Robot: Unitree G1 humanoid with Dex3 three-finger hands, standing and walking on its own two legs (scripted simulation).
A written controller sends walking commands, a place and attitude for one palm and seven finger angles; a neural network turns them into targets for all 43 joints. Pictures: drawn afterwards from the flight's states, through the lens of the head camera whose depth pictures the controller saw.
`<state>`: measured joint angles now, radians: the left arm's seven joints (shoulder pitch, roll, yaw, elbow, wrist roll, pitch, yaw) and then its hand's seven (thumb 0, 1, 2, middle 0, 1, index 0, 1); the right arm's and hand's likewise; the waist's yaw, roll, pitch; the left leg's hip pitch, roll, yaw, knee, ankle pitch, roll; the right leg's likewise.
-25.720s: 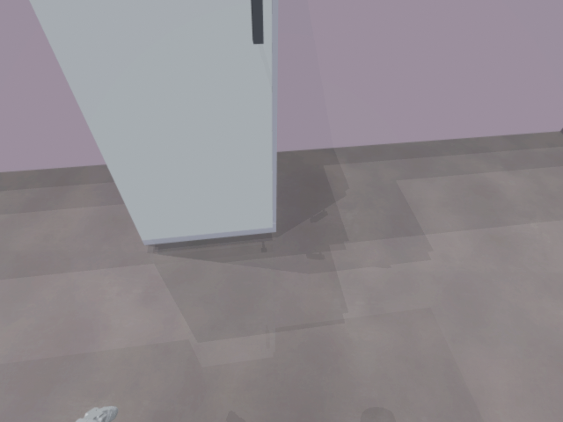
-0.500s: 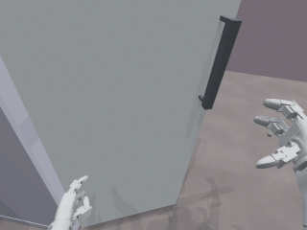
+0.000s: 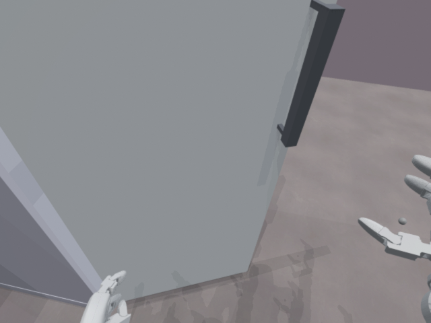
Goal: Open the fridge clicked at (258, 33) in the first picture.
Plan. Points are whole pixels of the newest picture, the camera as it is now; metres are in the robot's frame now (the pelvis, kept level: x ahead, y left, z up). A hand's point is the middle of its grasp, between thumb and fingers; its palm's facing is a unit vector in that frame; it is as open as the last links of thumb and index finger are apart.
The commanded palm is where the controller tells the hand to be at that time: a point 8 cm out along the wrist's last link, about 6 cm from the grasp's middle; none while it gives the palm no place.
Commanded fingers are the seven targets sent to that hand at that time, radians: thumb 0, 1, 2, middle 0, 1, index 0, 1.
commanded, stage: draw the hand back to the body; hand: right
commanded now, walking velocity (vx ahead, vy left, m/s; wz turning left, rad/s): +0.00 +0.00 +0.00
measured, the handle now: (300, 82) +0.46 -0.15 +0.26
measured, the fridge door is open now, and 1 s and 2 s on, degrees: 65 65 65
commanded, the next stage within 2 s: step back with the hand held close in 0.68 s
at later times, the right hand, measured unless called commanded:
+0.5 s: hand (429, 248) +0.19 -0.29 +0.15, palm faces +0.50 +0.79 -0.35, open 7.7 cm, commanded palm +0.14 -0.31 +0.18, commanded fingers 0.00 -0.90 -0.90 0.20 0.30 0.20 0.30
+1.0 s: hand (419, 245) +0.19 -0.27 +0.16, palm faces +0.44 +0.80 -0.41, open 7.5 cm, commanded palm +0.13 -0.31 +0.18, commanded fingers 0.00 -0.90 -0.90 0.20 0.30 0.20 0.30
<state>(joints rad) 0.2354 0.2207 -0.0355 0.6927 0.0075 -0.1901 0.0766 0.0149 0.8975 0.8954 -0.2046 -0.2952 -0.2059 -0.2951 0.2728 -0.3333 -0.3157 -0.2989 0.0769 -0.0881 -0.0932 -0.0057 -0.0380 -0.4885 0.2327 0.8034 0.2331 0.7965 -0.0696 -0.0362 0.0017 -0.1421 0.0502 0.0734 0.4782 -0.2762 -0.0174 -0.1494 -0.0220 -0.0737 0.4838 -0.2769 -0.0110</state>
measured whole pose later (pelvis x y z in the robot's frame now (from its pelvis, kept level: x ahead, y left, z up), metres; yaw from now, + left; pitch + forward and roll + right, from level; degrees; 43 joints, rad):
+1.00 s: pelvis -0.01 -0.01 +0.00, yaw +1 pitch -1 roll +1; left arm 0.19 0.23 -0.02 0.60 0.01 -0.08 0.08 0.01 0.90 0.90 -0.20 -0.30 -0.21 -0.30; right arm 0.46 -0.35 -0.39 -0.40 0.05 -0.14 -0.11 0.01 -0.89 -0.90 0.21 0.30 0.21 0.30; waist -0.04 -0.03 0.01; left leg -0.19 0.04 0.06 0.45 -0.23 -0.03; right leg -0.21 -0.03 -0.08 0.50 -0.26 -0.02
